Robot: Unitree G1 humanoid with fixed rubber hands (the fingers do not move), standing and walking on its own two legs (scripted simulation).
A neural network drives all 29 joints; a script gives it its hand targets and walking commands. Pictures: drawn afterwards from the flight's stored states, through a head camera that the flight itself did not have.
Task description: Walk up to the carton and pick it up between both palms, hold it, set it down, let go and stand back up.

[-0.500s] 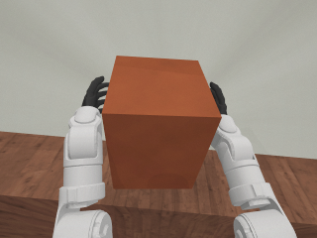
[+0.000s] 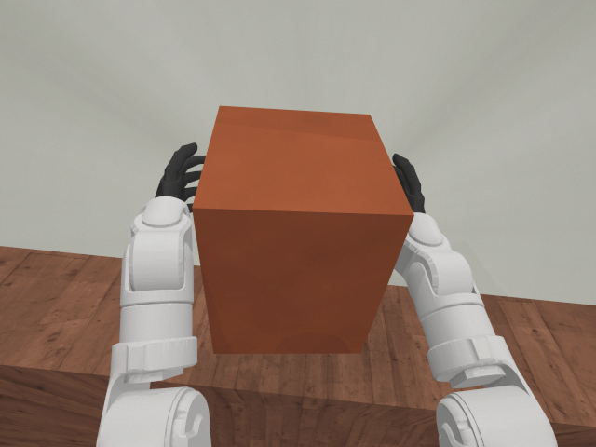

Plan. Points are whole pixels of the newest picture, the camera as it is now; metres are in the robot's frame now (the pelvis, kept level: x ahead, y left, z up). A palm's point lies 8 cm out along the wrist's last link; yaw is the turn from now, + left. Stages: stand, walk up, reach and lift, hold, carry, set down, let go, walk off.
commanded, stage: hold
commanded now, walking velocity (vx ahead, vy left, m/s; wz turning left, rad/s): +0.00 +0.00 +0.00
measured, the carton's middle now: (292, 233) +0.37 +0.00 +0.17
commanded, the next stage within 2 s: none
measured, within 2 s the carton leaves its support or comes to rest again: neither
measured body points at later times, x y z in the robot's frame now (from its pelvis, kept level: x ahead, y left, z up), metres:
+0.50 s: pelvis +0.00 +0.00 +0.00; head -0.05 +0.02 +0.45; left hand +0.38 +0.14 +0.22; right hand +0.37 -0.16 +0.21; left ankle +0.01 +0.13 -0.75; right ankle +0.03 -0.13 -0.75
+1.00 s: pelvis +0.00 +0.00 +0.00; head -0.05 +0.03 +0.45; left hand +0.38 +0.14 +0.22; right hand +0.37 -0.15 +0.21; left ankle +0.01 +0.13 -0.75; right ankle +0.03 -0.13 -0.75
